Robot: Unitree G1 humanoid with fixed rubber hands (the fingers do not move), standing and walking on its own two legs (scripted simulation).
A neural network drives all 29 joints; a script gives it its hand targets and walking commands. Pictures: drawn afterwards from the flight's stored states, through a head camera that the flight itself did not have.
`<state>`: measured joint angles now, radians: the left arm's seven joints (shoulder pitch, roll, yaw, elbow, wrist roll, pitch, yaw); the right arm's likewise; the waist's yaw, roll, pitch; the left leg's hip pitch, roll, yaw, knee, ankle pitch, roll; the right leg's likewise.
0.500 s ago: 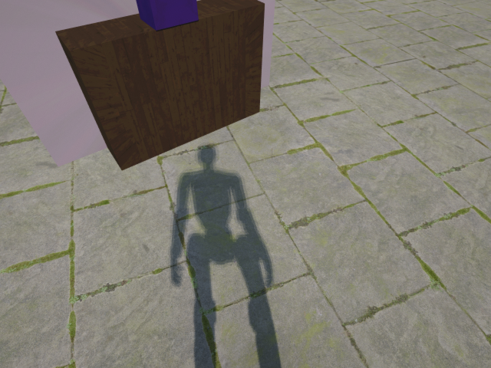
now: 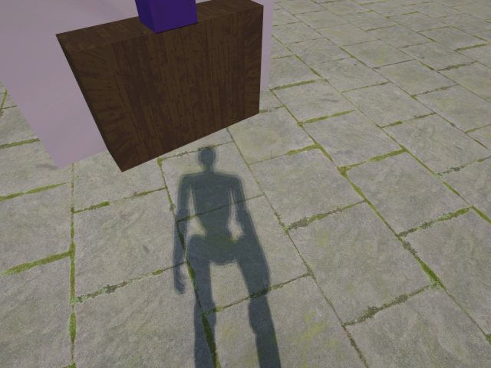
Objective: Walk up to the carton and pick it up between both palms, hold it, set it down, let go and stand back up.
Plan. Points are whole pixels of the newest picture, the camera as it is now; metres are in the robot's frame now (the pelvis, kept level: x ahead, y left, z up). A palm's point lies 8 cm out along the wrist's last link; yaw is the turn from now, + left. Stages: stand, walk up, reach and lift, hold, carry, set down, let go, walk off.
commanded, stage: walk up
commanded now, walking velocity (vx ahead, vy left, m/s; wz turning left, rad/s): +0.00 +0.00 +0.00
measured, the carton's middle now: out of the picture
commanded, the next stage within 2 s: none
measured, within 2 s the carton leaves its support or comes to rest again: neither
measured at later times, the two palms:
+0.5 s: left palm out of the picture -0.04 +0.30 -0.16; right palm out of the picture +0.12 -0.18 -0.13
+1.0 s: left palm (107, 269) +0.36 +0.35 -0.18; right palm out of the picture +0.17 -0.06 -0.14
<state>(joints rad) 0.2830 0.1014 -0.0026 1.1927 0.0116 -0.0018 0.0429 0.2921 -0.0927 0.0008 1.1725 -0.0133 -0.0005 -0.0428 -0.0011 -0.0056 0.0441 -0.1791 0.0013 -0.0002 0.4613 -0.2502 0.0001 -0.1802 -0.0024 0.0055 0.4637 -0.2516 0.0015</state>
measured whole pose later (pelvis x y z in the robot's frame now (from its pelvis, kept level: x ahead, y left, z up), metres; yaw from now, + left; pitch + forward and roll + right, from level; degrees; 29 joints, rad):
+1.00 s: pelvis +0.29 +0.13 -0.03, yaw +11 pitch +3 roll -1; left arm 0.09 0.18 0.03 1.01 0.01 -0.02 -0.05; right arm 0.58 -0.05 0.02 1.15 -0.02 -0.10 -0.02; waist -0.11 -0.04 0.05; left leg 0.21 0.04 0.09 0.23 -0.49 -0.03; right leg -0.63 -0.08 -0.18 0.64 -0.08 -0.02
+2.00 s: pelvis +0.92 +0.26 +0.00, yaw +11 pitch +0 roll +0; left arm 0.14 0.19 0.06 1.02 0.02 -0.01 -0.04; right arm 0.52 -0.13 -0.03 1.15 -0.02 -0.09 0.00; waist -0.07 -0.06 0.00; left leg 0.08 0.03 0.16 0.28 -0.35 -0.01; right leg -0.61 -0.14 -0.10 0.81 -0.05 0.02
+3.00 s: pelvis +1.23 +0.41 +0.00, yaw +12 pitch -2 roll -1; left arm 0.18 0.21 0.04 1.09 0.01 0.06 0.04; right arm 0.23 -0.11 0.02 1.07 0.00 -0.04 -0.04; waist 0.02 -0.09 0.07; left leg -0.19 -0.02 0.18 0.41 -0.21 0.10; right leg -0.30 -0.05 -0.01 0.83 -0.41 0.01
